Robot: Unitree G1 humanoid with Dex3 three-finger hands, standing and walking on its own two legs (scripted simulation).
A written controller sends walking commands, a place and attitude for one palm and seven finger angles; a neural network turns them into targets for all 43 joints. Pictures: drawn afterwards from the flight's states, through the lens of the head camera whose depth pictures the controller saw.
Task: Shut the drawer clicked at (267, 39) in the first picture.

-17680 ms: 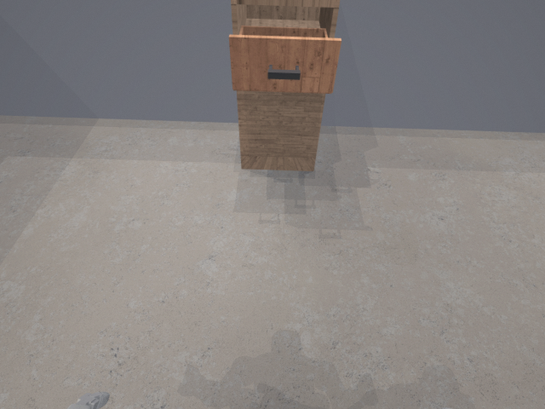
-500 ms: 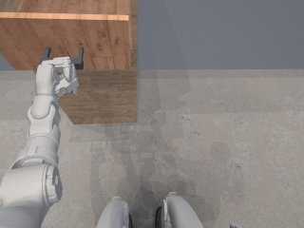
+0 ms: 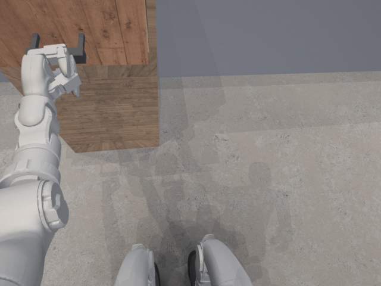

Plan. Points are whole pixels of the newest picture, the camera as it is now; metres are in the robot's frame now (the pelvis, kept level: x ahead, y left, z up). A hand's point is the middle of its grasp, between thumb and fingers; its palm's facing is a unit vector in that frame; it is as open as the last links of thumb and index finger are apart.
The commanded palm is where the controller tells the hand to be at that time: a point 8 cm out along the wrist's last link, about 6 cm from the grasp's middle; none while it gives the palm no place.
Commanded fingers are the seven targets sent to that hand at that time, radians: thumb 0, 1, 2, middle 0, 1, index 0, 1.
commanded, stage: push the drawer shut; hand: left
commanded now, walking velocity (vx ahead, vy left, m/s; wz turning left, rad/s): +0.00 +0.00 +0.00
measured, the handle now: (57, 47) +0.60 +0.22 +0.06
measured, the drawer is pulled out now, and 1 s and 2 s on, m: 0.05 0.00 0.00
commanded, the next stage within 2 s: pull the fist back off the drawer in 0.76 s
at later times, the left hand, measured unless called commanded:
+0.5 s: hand (74, 56) +0.57 +0.19 +0.06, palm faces +0.04 -1.00 -0.03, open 2.9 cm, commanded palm +0.58 +0.21 +0.06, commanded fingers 0.00 0.90 0.90 -1.40 -1.60 -1.40 -1.60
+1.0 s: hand (72, 54) +0.57 +0.19 +0.06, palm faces +0.06 -1.00 -0.05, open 3.1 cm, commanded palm +0.60 +0.19 +0.06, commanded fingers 0.00 0.90 0.90 -1.40 -1.60 -1.40 -1.60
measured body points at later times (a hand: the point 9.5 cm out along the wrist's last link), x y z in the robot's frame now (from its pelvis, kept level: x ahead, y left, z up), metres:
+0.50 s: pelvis -0.01 +0.00 -0.01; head +0.18 +0.04 +0.40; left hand +0.56 +0.24 +0.07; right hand -0.04 -0.25 -0.11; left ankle +0.01 +0.08 -0.65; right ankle +0.03 -0.11 -0.65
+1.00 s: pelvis -0.03 +0.00 -0.03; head +0.16 +0.04 +0.38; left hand +0.56 +0.24 +0.07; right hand -0.07 -0.26 -0.11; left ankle +0.01 +0.08 -0.65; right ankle +0.03 -0.11 -0.65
